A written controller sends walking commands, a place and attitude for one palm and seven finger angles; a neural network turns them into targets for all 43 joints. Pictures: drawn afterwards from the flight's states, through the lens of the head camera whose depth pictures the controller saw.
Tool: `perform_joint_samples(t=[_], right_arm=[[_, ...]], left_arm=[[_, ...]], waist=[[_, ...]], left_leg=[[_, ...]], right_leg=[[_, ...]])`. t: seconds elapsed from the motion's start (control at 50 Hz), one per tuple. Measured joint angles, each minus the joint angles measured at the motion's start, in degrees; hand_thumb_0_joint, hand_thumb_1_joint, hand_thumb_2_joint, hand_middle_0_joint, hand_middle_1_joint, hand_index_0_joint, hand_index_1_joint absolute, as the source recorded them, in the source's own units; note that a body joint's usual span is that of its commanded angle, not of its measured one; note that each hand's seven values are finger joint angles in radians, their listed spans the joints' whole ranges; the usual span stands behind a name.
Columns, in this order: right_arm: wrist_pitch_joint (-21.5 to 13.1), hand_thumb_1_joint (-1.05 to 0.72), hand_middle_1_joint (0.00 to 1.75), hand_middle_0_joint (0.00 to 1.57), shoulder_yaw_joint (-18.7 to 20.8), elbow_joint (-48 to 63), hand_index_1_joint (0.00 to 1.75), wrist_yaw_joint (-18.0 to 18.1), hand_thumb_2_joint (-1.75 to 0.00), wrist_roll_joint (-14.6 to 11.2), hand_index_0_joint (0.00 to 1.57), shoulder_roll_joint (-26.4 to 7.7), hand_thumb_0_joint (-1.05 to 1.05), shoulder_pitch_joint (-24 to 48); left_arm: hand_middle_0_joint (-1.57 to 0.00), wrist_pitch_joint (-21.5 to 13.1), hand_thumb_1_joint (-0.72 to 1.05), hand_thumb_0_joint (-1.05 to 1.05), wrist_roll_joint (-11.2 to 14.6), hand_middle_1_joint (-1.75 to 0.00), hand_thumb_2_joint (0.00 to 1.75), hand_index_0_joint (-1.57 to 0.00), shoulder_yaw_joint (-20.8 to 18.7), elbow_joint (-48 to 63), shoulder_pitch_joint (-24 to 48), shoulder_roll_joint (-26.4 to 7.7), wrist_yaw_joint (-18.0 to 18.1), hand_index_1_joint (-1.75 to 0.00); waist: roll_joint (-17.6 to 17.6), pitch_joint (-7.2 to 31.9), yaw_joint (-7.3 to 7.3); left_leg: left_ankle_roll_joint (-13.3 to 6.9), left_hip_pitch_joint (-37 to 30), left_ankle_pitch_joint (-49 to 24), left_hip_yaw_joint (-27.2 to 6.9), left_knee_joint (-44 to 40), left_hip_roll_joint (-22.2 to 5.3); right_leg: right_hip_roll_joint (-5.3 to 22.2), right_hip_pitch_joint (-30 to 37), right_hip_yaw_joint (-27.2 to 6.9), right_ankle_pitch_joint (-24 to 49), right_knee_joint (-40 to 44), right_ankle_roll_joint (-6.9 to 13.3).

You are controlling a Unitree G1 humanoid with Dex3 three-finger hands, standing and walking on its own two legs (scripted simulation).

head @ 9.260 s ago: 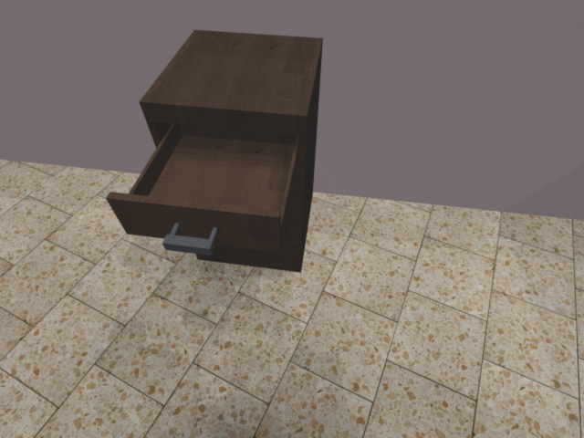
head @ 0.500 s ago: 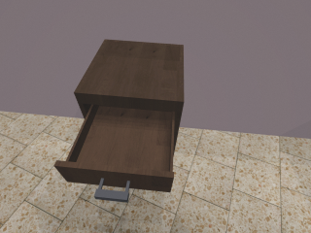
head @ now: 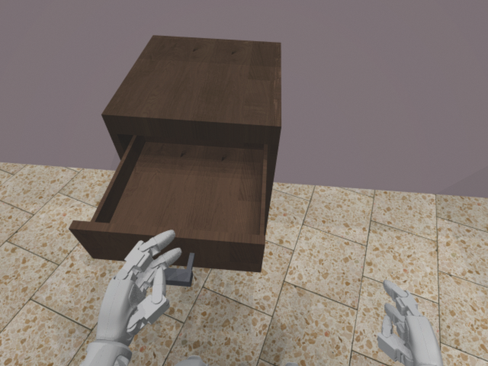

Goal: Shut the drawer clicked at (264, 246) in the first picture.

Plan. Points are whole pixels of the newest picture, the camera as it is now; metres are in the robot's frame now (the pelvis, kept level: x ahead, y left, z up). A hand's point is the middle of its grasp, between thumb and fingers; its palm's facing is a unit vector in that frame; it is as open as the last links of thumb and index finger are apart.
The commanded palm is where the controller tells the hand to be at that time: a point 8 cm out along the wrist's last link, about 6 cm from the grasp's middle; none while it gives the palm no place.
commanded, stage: raise the hand and make a fist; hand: left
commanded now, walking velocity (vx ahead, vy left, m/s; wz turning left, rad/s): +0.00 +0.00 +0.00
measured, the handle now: (167, 265) +0.33 +0.17 -0.10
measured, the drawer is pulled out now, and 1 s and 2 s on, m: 0.28 0.28 0.28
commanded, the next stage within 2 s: bring the fist close to the handle in 1.58 s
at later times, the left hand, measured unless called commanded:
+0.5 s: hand (151, 336) +0.18 +0.15 -0.02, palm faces -0.09 -1.00 +0.00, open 3.9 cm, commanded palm +0.14 +0.21 -0.01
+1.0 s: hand (150, 349) +0.16 +0.14 +0.00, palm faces -0.06 -1.00 +0.02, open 3.1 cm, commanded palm +0.12 +0.20 +0.00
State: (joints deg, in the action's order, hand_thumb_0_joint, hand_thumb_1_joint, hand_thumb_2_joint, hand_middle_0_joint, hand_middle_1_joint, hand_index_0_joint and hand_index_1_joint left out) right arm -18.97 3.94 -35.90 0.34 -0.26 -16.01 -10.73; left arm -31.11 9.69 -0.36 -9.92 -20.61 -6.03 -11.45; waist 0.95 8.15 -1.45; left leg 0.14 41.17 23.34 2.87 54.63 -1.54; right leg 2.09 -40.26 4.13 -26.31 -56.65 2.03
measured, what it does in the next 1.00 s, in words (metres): lowers itself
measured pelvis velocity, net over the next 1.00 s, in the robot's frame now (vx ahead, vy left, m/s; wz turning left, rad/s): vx -0.01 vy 0.02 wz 0.01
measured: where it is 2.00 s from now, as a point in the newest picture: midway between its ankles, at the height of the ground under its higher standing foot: outside the picture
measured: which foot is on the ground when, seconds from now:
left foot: down 0.00-1.00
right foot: down 0.00-1.00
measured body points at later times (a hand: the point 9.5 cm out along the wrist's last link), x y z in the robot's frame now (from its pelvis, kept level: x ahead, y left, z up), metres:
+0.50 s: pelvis -0.02 +0.00 -0.06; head +0.05 -0.01 +0.39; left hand +0.18 +0.20 -0.01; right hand +0.16 -0.22 -0.15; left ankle +0.04 +0.12 -0.68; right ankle +0.02 -0.10 -0.68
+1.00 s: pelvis -0.01 +0.02 -0.06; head +0.06 +0.04 +0.38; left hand +0.16 +0.20 +0.00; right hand +0.23 -0.18 -0.11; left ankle +0.04 +0.12 -0.68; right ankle +0.02 -0.10 -0.68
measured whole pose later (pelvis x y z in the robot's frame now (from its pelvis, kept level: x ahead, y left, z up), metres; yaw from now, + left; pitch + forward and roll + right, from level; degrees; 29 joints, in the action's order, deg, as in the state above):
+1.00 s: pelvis -0.01 +0.02 -0.06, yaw +1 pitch +17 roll -3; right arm -7.3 -0.1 -22.4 0.8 -0.6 -10.7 -9.2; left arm -23.5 6.4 5.7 16.3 -38.8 -8.2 -8.5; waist -1.5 9.9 1.4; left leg -1.7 61.0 31.7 -0.3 75.6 -1.9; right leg 2.3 -56.6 6.6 -33.2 -73.0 0.7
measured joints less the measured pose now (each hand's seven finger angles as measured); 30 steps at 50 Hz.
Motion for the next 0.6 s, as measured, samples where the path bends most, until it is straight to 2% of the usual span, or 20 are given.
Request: perform_joint_samples(t=[0.04,0.08,0.14,0.2,0.28,0.32,0.38,0.44,0.48,0.54,0.6], right_arm=[[1.4,-0.91,0.30,0.19,0.7,3.6,0.30,-0.6,-0.90,-0.3,0.20,0.4,0.01,2.0],[3.5,-0.91,0.30,0.19,0.9,6.8,0.30,-0.5,-0.90,-0.8,0.20,0.8,0.01,3.5],[5.6,-0.91,0.30,0.19,0.4,10.0,0.30,0.1,-0.90,-1.2,0.20,1.7,0.01,4.8],[6.1,-0.91,0.30,0.19,-0.9,10.9,0.30,0.9,-0.90,-0.9,0.20,2.9,0.01,4.8],[5.2,-0.90,0.30,0.19,-3.6,8.9,0.30,1.6,-0.90,-0.6,0.20,4.3,0.01,4.1],[4.9,-0.90,0.30,0.20,-4.8,7.4,0.30,1.9,-0.90,-0.8,0.20,4.9,0.01,3.5],[5.2,-0.90,0.30,0.20,-5.8,5.5,0.30,2.3,-0.90,-1.2,0.21,5.9,0.01,2.0],[6.0,-0.90,0.30,0.20,-5.5,4.2,0.30,2.5,-0.90,-1.5,0.21,6.5,0.01,0.0],[6.6,-0.90,0.30,0.20,-4.8,3.6,0.30,2.6,-0.90,-1.5,0.21,6.7,0.01,-1.2],[6.9,-0.90,0.30,0.20,-3.4,3.2,0.30,2.5,-0.90,-1.5,0.21,6.0,0.01,-2.9],[6.8,-0.90,0.30,0.20,-2.3,3.4,0.30,2.4,-0.90,-1.3,0.21,4.7,0.01,-3.7]], left_arm=[[-0.39,-2.3,0.92,0.02,-0.4,-0.51,0.90,-0.39,-0.2,0.9,-0.9,0.1,-3.1,-0.51],[-0.44,-0.6,0.91,0.01,-0.3,-0.55,0.90,-0.43,-0.2,2.6,-3.3,-0.4,-3.9,-0.55],[-0.50,3.0,0.90,0.01,-0.1,-0.62,0.90,-0.49,-0.7,6.4,-8.2,-2.0,-2.4,-0.61],[-0.56,3.2,0.90,0.02,0.5,-0.68,0.90,-0.55,-1.9,10.6,-12.1,-3.7,-1.2,-0.68],[-0.64,0.9,0.90,0.02,2.4,-0.77,0.90,-0.63,-3.2,13.6,-11.6,-4.9,-3.5,-0.76],[-0.67,1.5,0.90,0.02,3.3,-0.81,0.90,-0.67,-3.1,13.9,-9.5,-5.0,-5.6,-0.81],[-0.73,5.1,0.90,0.02,3.6,-0.88,0.90,-0.73,-2.7,13.6,-6.2,-5.2,-7.7,-0.87],[-0.79,9.3,0.90,0.02,3.5,-0.94,0.90,-0.79,-2.8,13.7,-5.1,-5.0,-7.2,-0.93],[-0.83,10.6,0.90,0.02,3.4,-0.98,0.90,-0.83,-3.4,13.9,-5.8,-4.6,-5.9,-0.98],[-0.89,10.4,0.90,0.02,3.1,-1.05,0.90,-0.88,-3.8,15.0,-8.0,-4.1,-3.6,-1.04],[-0.95,8.6,0.90,0.02,2.5,-1.11,0.90,-0.94,-3.1,16.6,-10.8,-3.8,-2.0,-1.11]], waist=[[1.3,0.6,0.54],[1.9,0.5,1.25],[1.4,0.3,2.55],[0.1,0.6,3.90],[-1.9,0.5,4.86],[-2.6,0.3,4.81],[-3.2,0.0,4.06],[-3.6,-0.2,2.73],[-3.4,0.0,1.92],[-3.3,0.2,1.00],[-3.1,0.5,0.50]], left_leg=[[0.5,4.3,2.0,-0.1,5.2,-0.4],[0.8,7.2,3.7,-0.6,9.4,-0.7],[1.0,10.3,5.4,-1.9,13.7,-1.0],[1.3,13.2,6.3,-3.5,16.6,-1.3],[1.3,16.8,6.6,-5.4,19.3,-1.5],[1.2,18.3,6.6,-5.9,20.1,-1.5],[1.1,19.4,6.4,-5.9,20.4,-1.5],[1.1,19.1,6.2,-5.3,19.8,-1.6],[0.8,18.5,6.2,-4.6,19.0,-1.6],[0.4,17.6,6.1,-3.9,17.9,-1.6],[-0.1,17.2,6.1,-3.4,17.4,-1.4]], right_leg=[[-0.2,-4.3,-0.1,-2.2,-5.3,0.5],[-0.2,-7.0,0.3,-3.9,-9.3,0.9],[-0.4,-9.3,1.5,-5.7,-12.8,1.4],[-0.7,-11.3,3.0,-6.5,-14.7,1.8],[-0.9,-13.6,4.8,-6.7,-16.1,2.1],[-1.0,-14.8,5.2,-6.6,-16.5,2.1],[-1.0,-15.8,5.2,-6.3,-16.8,2.0],[-1.0,-15.9,4.5,-5.9,-16.2,1.6],[-1.1,-15.5,3.9,-5.6,-15.6,1.3],[-1.0,-14.9,3.2,-5.3,-14.5,0.9],[-0.9,-14.6,2.7,-5.2,-13.9,0.4]])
